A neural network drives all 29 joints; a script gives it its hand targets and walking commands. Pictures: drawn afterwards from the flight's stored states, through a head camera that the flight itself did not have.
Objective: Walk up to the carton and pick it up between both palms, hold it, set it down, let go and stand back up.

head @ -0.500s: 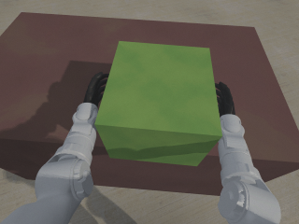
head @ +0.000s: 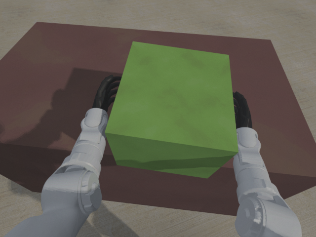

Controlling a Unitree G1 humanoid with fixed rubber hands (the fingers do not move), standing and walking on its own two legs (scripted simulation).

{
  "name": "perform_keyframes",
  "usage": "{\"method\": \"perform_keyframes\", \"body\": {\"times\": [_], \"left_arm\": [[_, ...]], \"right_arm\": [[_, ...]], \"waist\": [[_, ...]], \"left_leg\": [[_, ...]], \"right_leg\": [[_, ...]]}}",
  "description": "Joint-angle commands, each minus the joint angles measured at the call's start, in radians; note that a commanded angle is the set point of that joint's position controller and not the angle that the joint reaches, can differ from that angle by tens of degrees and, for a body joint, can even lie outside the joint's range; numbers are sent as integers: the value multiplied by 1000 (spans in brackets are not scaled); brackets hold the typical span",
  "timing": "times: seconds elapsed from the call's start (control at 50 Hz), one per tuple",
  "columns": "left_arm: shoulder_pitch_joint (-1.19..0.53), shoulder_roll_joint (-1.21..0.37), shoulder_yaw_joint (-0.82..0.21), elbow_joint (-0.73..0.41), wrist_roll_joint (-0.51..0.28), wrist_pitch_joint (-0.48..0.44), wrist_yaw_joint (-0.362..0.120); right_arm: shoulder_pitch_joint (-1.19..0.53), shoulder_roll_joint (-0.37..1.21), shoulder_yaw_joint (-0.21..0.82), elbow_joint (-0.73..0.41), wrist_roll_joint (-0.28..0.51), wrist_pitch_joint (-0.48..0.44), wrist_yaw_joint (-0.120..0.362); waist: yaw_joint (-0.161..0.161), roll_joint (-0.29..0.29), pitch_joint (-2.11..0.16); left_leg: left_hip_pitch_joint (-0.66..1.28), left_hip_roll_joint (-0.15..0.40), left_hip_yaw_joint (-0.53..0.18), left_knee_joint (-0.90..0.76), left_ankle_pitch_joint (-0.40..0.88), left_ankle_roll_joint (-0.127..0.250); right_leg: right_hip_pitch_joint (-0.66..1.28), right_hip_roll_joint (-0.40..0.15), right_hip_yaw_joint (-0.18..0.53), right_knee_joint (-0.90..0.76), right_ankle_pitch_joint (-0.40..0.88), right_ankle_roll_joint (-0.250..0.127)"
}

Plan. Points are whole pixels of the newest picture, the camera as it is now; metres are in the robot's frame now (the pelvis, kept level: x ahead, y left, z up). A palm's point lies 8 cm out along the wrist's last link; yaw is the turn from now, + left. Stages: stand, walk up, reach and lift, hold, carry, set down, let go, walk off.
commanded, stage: reach and lift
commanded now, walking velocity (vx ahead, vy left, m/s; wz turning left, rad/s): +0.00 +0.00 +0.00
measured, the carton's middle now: (171, 111) +0.46 -0.03 +0.03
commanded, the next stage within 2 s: none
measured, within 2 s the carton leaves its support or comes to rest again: neither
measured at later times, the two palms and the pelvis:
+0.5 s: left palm (98, 103) +0.42 +0.16 +0.11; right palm (249, 120) +0.38 -0.21 +0.10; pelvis +0.00 +0.00 +0.00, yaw +0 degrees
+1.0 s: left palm (79, 106) +0.39 +0.19 +0.14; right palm (243, 108) +0.38 -0.18 +0.14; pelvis +0.03 +0.00 +0.00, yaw -3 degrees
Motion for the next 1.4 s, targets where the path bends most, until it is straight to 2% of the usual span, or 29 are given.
{"method": "perform_keyframes", "body": {"times": [0.0,0.08,0.18,0.3,0.38,0.4,0.44,0.48,0.52,0.62,0.7,0.82,0.94,1.02,1.08,1.14,1.2,1.28,1.32,1.38], "left_arm": [[-482,-507,-243,-116,-6,10,-84],[-558,-501,-281,-151,-54,10,-79],[-599,-504,-319,-188,-89,22,-79],[-539,-477,-283,-192,-76,88,-100],[-488,-471,-257,-223,-57,138,-111],[-398,-582,-378,-258,-140,136,-113],[-450,-657,-487,-373,-195,147,-113],[-477,-654,-544,-457,-225,169,-115],[-428,-622,-557,-509,-233,199,-119],[-287,-602,-561,-603,-257,260,-139],[-269,-623,-606,-749,-273,294,-140],[-227,-642,-720,-1042,-305,387,-122],[-94,-604,-743,-1238,-298,552,-115],[0,-548,-670,-1279,-260,710,-140],[20,-511,-595,-1282,-224,827,-173],[-11,-491,-531,-1286,-190,903,-201],[-85,-489,-504,-1323,-169,921,-210],[-213,-514,-530,-1357,-180,887,-175],[-271,-520,-541,-1351,-185,864,-144],[-322,-518,-534,-1278,-182,843,-103]], "right_arm": [[-610,430,336,-170,12,-50,109],[-667,428,330,-212,0,-28,115],[-679,444,348,-210,12,1,123],[-623,449,377,-184,64,66,116],[-592,445,407,-208,102,96,104],[-596,571,456,-297,162,119,114],[-628,644,554,-382,223,156,129],[-626,633,602,-415,238,194,124],[-595,603,653,-455,271,237,106],[-491,569,777,-570,351,313,52],[-466,582,874,-689,411,336,23],[-436,559,986,-883,496,376,1],[-308,452,976,-959,523,482,-21],[-240,366,900,-957,516,593,-39],[-228,311,827,-946,503,674,-43],[-268,291,772,-972,492,720,-36],[-349,310,756,-1040,493,726,-16],[-508,359,787,-1136,493,691,35],[-579,382,802,-1141,490,672,65],[-653,383,798,-1097,468,650,106]], "waist": [[-1,32,-504],[-21,28,-524],[-35,58,-531],[-23,41,-428],[-12,14,-388],[38,90,-404],[41,68,-489],[29,58,-544],[32,47,-541],[44,-29,-479],[57,-40,-516],[56,29,-551],[28,92,-403],[6,84,-225],[-10,50,-117],[-21,12,-85],[-13,3,-165],[21,-7,-359],[40,-5,-435],[72,-28,-499]], "left_leg": [[243,4,31,42,260,-53],[242,7,37,31,146,-56],[214,2,43,25,92,-49],[148,-10,48,18,49,-26],[151,-16,44,25,80,-15],[78,-51,56,-71,98,-5],[71,-45,52,-81,142,8],[111,-35,53,-75,227,8],[172,-35,57,-66,292,2],[227,-39,66,-59,347,0],[261,-42,75,-34,450,-14],[366,-45,74,32,616,-54],[452,-40,70,34,667,-88],[415,-31,68,-29,562,-91],[341,-23,67,-101,402,-74],[259,-18,75,-165,238,-47],[235,-20,90,-207,133,-14],[259,-14,104,-220,47,21],[274,-14,111,-216,0,38],[302,-18,120,-190,-51,58]], "right_leg": [[299,32,-33,104,290,10],[242,29,-43,88,170,9],[277,17,-34,102,148,4],[362,9,-26,124,150,10],[417,16,-21,132,206,16],[344,19,54,80,197,5],[336,18,58,85,248,9],[407,21,64,80,320,16],[456,30,70,57,361,18],[546,47,84,55,439,29],[589,61,86,88,515,31],[554,70,85,105,554,23],[505,77,86,48,494,8],[527,69,93,-10,419,4],[552,61,97,-36,338,16],[576,47,96,-42,266,33],[577,35,84,-28,190,45],[512,34,54,-1,80,53],[465,35,39,14,3,56],[374,39,20,31,-101,57]]}}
